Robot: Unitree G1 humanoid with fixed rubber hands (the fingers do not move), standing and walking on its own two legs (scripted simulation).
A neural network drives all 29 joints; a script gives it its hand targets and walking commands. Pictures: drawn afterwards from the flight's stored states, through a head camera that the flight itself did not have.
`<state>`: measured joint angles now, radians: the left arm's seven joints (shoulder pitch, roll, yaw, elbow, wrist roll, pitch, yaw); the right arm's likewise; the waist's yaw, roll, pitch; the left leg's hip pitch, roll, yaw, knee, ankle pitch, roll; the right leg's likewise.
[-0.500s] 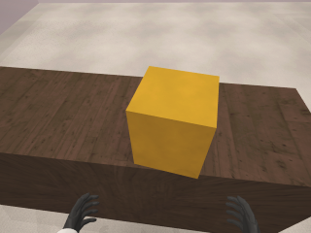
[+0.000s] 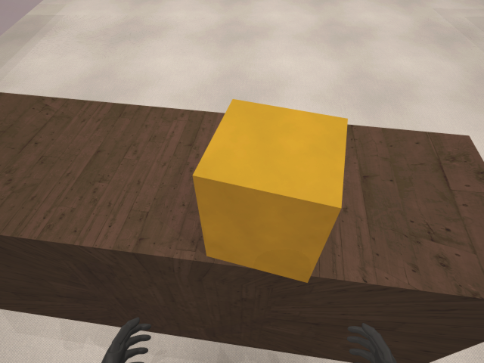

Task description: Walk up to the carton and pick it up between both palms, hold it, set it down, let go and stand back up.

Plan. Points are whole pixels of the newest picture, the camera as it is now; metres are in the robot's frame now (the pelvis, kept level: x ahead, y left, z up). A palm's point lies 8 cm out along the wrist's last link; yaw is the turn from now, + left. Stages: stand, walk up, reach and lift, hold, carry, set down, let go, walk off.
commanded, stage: let go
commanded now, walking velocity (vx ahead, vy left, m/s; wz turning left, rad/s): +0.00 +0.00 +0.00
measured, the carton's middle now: (271, 193) +0.42 -0.02 +0.03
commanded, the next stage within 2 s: stand in 0.46 s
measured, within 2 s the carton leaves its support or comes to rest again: neither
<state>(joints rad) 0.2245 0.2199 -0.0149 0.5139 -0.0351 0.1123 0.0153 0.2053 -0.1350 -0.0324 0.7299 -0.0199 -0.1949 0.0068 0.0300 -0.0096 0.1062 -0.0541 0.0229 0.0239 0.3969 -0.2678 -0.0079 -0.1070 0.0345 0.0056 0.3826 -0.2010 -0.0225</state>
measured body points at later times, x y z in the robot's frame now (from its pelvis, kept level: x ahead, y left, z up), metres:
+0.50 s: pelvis +0.00 +0.00 +0.00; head +0.00 +0.01 +0.45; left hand +0.16 +0.23 -0.10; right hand +0.14 -0.23 -0.10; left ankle -0.03 +0.12 -0.74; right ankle +0.01 -0.11 -0.74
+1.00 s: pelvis -0.04 +0.02 -0.01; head -0.06 +0.02 +0.44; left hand -0.03 +0.27 -0.15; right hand -0.02 -0.23 -0.15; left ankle -0.03 +0.12 -0.74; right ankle +0.01 -0.11 -0.74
